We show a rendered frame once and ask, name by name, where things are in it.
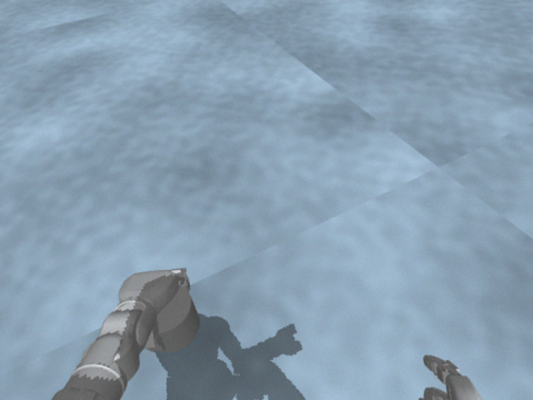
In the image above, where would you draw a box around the right robot hand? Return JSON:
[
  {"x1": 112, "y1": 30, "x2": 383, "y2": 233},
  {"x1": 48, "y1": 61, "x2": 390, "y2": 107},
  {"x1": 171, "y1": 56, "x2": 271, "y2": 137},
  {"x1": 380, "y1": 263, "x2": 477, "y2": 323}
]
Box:
[{"x1": 419, "y1": 355, "x2": 481, "y2": 400}]

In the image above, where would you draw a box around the left robot hand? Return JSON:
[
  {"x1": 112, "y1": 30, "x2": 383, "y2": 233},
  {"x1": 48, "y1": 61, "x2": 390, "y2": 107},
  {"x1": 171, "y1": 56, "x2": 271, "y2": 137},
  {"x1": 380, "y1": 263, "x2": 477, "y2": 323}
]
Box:
[{"x1": 119, "y1": 268, "x2": 190, "y2": 352}]

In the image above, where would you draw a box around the tin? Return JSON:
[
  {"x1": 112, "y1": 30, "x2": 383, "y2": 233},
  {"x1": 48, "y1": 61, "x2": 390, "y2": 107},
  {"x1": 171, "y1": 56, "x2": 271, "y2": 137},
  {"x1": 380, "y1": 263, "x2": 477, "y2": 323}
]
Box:
[{"x1": 157, "y1": 285, "x2": 200, "y2": 353}]

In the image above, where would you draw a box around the left robot arm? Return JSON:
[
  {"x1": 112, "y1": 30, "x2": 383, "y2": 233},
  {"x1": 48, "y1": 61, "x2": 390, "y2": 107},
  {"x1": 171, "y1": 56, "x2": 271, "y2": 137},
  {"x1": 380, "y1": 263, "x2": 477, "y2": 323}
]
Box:
[{"x1": 52, "y1": 297, "x2": 157, "y2": 400}]

